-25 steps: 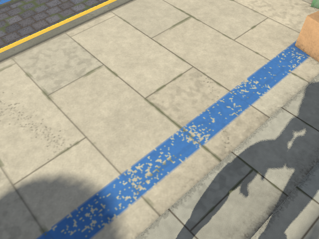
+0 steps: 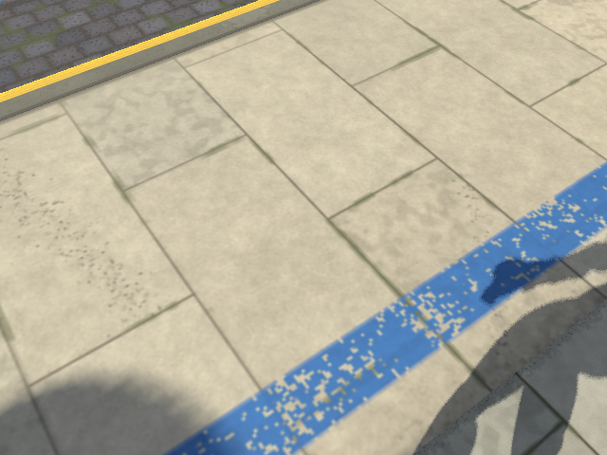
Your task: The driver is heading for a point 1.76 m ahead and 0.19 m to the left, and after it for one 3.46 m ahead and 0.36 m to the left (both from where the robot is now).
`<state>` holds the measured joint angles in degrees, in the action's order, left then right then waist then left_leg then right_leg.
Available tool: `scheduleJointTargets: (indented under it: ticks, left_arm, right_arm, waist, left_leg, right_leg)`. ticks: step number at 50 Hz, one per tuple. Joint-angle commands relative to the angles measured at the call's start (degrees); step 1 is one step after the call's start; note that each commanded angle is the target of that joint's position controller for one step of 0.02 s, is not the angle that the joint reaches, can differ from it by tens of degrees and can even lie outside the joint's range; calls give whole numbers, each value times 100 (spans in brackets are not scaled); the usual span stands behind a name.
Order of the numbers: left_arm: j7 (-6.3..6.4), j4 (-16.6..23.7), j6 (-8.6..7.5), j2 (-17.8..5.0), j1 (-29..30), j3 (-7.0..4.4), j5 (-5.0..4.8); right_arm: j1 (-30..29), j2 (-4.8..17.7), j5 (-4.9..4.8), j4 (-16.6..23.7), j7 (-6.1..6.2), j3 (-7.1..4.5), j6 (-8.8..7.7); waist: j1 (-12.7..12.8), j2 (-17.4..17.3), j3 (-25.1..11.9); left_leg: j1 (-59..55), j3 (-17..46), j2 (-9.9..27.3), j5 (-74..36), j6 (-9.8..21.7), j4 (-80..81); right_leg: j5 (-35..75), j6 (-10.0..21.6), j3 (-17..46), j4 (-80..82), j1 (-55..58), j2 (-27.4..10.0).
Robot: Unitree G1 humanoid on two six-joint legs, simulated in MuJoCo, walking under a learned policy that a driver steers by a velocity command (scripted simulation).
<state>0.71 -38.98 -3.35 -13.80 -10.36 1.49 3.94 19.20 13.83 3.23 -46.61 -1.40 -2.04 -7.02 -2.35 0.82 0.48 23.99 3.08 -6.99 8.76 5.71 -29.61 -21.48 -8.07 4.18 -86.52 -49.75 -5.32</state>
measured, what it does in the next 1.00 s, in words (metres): steps on the spot, turning left: right foot, then left foot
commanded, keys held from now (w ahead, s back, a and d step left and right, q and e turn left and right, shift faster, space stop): q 0.38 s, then no key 0.62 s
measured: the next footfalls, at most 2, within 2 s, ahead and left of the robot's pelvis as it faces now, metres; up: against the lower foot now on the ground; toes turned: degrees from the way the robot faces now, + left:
right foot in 0.26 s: +0.16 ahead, -0.16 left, +0.00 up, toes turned +10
left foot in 0.68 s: +0.08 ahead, +0.06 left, +0.00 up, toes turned +23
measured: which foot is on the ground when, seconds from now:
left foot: down 0.00-0.26, up 0.28-0.66, down 0.68-1.00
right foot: up 0.00-0.24, down 0.26-1.00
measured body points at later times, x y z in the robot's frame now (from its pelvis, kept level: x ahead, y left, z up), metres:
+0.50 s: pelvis +0.06 -0.09 +0.02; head +0.09 -0.09 +0.47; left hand +0.11 +0.21 -0.07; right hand +0.26 -0.30 -0.09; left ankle +0.02 +0.05 -0.60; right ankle +0.12 -0.17 -0.73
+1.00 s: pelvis +0.08 -0.06 +0.00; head +0.09 -0.05 +0.45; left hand +0.12 +0.22 -0.11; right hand +0.32 -0.22 -0.09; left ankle +0.04 +0.05 -0.73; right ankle +0.12 -0.17 -0.73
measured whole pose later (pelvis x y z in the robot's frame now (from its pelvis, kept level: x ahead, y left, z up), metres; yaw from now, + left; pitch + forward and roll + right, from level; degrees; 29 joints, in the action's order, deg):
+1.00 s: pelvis +0.08 -0.06 +0.00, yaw +21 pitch +2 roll +0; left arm -3.8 -44.6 -4.6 -13.1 -11.2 -1.2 0.5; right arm 10.9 13.3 0.0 -37.2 -4.9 -3.1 -4.7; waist 0.9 0.1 -0.4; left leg 17.3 -2.0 0.1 17.5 0.7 -33.2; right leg -17.9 -0.4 -9.2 -33.9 -17.1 -5.2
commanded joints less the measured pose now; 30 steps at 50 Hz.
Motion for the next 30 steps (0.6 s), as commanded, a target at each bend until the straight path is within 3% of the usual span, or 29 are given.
scheduleJointTargets:
  ticks: [1, 3, 4, 6, 7, 8, 10, 11, 12, 13, 14, 15, 16, 17, 18, 19, 21, 22, 26, 28, 30]
  left_arm:
    - [39, 257, 38, -437, -633, -100, 20]
    - [68, 370, 83, -331, -272, -52, 27]
    - [25, 377, 120, -291, -21, -19, 14]
    - [-56, 386, 223, -282, 231, -41, -4]
    - [-97, 362, 225, -442, 294, -113, -75]
    - [-121, 356, 193, -525, 263, -143, -142]
    - [-115, 248, 80, -635, -89, -227, -251]
    - [-91, 212, 2, -697, -342, -287, -336]
    - [-73, 184, -87, -831, -728, -378, -375]
    - [-13, 213, -176, -1092, -1150, -483, -319]
    - [-21, 348, -230, -1630, -1076, -665, -90]
    - [37, 365, -265, -1361, -1036, -672, 38]
    - [10, 422, -278, -1122, -563, -630, -178]
    - [-6, 597, -277, -724, 28, -533, -341]
    - [18, 629, -290, -530, 151, -477, -411]
    - [100, 711, -302, -590, 246, -513, -344]
    - [182, 607, -280, -622, 86, -536, -92]
    - [175, 537, -261, -637, -25, -545, -72]
    - [12, 192, -247, -571, -428, -538, -245]
    - [-93, 143, -300, -515, -286, -495, -356]
    - [-211, 169, -335, -732, -67, -528, -401]
  right_arm:
    - [300, 848, -7, 617, 103, -238, -103]
    - [323, 768, -95, 809, 83, -237, -83]
    - [136, 701, -220, 960, 88, -229, -63]
    - [-38, 968, -281, 1107, -8, -282, -10]
    - [48, 1017, -288, 1168, -56, -313, 10]
    - [-129, 1132, -253, 1252, -107, -347, 21]
    - [-582, 1061, -218, 1409, -141, -298, 84]
    - [-606, 898, -211, 1391, -151, -234, 105]
    - [-421, 707, -201, 1329, -151, -156, 113]
    - [8, 215, -297, 1327, -124, -22, 141]
    - [-101, 33, -136, 1767, -39, -12, 148]
    - [-296, 704, 28, 1583, 47, -206, 243]
    - [-226, 747, 16, 1387, 153, -254, 337]
    - [30, 855, 46, 1160, 238, -302, 390]
    - [192, 652, 139, 1072, 258, -264, 386]
    - [344, 568, 209, 988, 153, -206, 363]
    - [302, 445, 16, 877, 13, -133, 388]
    - [175, 448, -22, 889, -23, -127, 384]
    - [-150, 437, 46, 879, -71, -127, 382]
    - [-130, 266, 72, 777, -168, -88, 451]
    - [-232, 284, 68, 813, -256, -122, 462]
  waist:
    - [177, -435, -555]
    - [11, -352, -503]
    - [-112, -165, -394]
    - [-176, -685, -201]
    - [-267, -626, -108]
    - [-221, -840, -228]
    - [83, -776, -490]
    - [273, -673, -614]
    - [444, -487, -857]
    - [424, 230, -1294]
    - [295, 1423, -1074]
    - [507, 234, -755]
    - [242, 408, -595]
    - [53, 554, -497]
    - [-44, 750, -460]
    - [-84, 579, -490]
    - [95, 353, -429]
    - [212, 347, -407]
    - [438, 377, -306]
    - [399, 448, -348]
    - [394, 538, -355]
  left_leg:
    - [-946, 2028, 1611, -1694, 1310, 682]
    - [-1368, 2409, 1720, -792, 1246, 667]
    - [-995, 2209, 1478, 280, 1110, 890]
    - [-332, 2408, 1281, 1327, 1112, 1124]
    - [-157, 2520, 1308, 1418, 1119, 1235]
    - [-331, 2656, 1419, 1287, 1129, 1183]
    - [-464, 2896, 1542, 247, 1072, 841]
    - [-232, 2952, 1472, -148, 934, 638]
    - [99, 2900, 1255, 74, 622, 317]
    - [536, 2164, 631, 1336, 107, -607]
    - [2571, 922, -410, 2955, -648, -1945]
    - [2743, 889, 100, 2612, -892, -2897]
    - [2614, 776, 246, 1976, -990, -3333]
    - [2384, 618, 363, 1474, -1072, -3741]
    - [2156, 424, 384, 1136, -1080, -4156]
    - [1852, 115, 402, 941, -1088, -4834]
    - [1861, 9, 384, 495, -1148, -5309]
    - [1920, 39, 425, 295, -1191, -5262]
    - [2176, 68, 934, -111, -1355, -3560]
    - [1424, -157, 1229, 46, -1397, -2274]
    - [349, -586, 1058, 899, -1279, -1613]
  right_leg:
    - [378, -120, -27, 369, -101, -76]
    - [342, -134, 102, 1380, -305, -212]
    - [627, -126, -29, 2841, 287, -189]
    - [264, 76, -431, 3888, 1388, 190]
    - [221, 188, -460, 4341, 1710, 329]
    - [234, 310, -415, 4698, 2021, 480]
    - [994, 601, -322, 5618, 2759, 605]
    - [1417, 809, -330, 5946, 3464, 559]
    - [2049, 1230, -78, 6118, 4377, 167]
    - [3310, 2221, 911, 6427, 5346, -939]
    - [3357, 3813, 3157, 6901, 5974, -2380]
    - [2647, 3425, 2951, 7149, 5568, -2253]
    - [1988, 2865, 2175, 7262, 5074, -1791]
    - [1613, 2459, 1495, 7385, 4601, -1405]
    - [1858, 2291, 998, 7390, 4259, -1132]
    - [2170, 2257, 631, 7431, 3810, -1057]
    - [2303, 2242, 141, 7472, 3554, -884]
    - [2049, 2221, -25, 7480, 3618, -816]
    - [1031, 2125, -30, 7481, 4236, -949]
    - [497, 1901, -80, 7292, 3906, -895]
    - [-221, 1801, -86, 7107, 3159, -785]
Velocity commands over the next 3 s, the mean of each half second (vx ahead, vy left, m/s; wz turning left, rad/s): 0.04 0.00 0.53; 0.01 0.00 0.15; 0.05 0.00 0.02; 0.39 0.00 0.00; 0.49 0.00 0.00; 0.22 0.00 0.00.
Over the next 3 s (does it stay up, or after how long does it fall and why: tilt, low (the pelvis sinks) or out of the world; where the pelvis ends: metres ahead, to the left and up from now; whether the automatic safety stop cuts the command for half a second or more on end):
stays up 0.78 0.20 -0.10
